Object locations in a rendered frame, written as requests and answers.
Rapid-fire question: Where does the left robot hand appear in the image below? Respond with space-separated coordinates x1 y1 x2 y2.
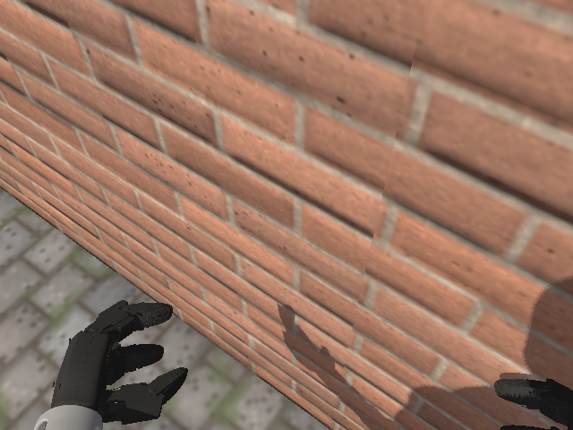
51 300 188 425

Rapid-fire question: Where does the robot left forearm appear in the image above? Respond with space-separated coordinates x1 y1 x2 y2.
34 405 103 430

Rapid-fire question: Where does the right robot hand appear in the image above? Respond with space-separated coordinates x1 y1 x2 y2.
494 378 573 430

